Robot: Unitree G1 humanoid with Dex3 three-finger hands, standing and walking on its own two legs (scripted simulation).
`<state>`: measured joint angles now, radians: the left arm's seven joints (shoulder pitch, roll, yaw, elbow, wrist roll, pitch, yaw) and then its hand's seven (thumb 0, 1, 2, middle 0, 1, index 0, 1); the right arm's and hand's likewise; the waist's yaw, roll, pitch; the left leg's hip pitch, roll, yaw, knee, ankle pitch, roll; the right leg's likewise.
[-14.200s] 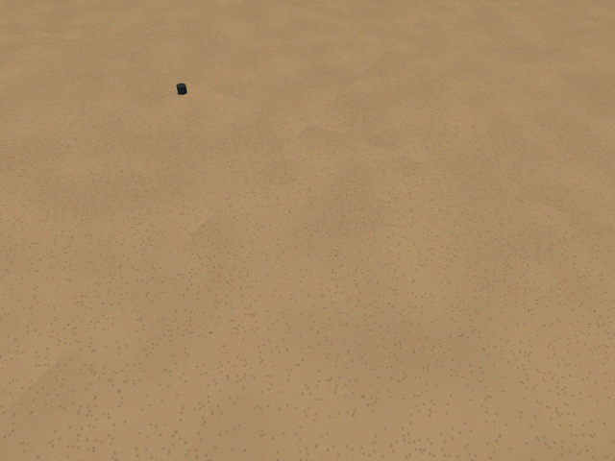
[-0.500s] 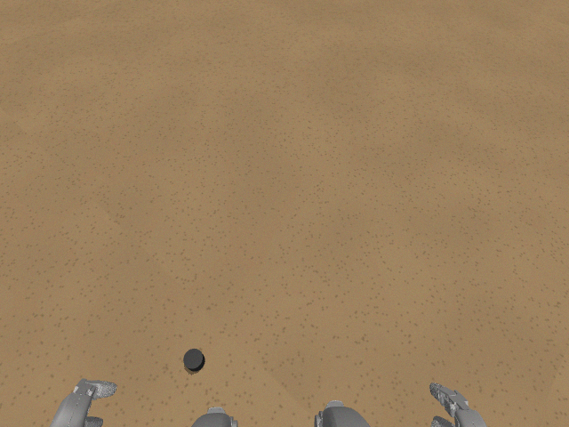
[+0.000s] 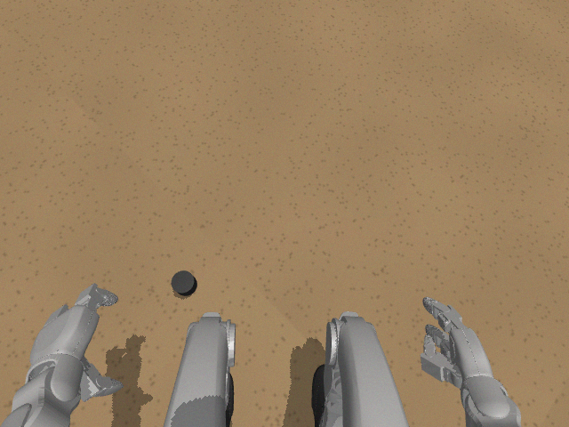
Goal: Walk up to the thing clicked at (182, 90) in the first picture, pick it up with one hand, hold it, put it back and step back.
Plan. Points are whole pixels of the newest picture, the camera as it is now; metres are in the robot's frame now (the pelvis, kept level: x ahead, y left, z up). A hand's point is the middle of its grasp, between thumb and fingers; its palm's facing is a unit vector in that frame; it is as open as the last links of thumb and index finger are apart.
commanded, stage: rise first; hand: left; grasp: from above
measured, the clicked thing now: (184, 283) +0.39 +0.23 -0.51
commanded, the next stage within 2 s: approach in 1.84 s
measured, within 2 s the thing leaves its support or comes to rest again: neither
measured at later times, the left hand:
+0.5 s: hand (131, 310) +0.30 +0.29 -0.30, palm faces -0.49 -0.18 -0.85, open 13.9 cm
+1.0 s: hand (144, 297) +0.34 +0.28 -0.36, palm faces -0.46 -0.04 -0.89, open 13.6 cm
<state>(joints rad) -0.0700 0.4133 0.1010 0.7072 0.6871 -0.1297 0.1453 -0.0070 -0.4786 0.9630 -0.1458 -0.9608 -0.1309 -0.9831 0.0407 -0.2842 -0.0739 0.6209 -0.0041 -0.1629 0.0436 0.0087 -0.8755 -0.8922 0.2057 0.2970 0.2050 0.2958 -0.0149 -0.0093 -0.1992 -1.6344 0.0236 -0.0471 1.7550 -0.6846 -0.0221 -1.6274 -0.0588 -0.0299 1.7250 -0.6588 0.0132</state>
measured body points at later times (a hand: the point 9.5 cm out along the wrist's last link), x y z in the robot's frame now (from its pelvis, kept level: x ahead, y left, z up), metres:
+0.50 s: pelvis -0.05 +0.01 -0.14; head +0.16 +0.04 +0.26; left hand +0.32 +0.29 -0.25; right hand +0.05 -0.27 -0.27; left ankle +0.05 +0.13 -0.50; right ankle +0.06 -0.13 -0.50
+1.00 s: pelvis -0.04 +0.01 -0.19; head +0.17 +0.05 +0.21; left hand +0.36 +0.28 -0.31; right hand +0.06 -0.28 -0.31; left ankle +0.05 +0.13 -0.50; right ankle +0.06 -0.13 -0.50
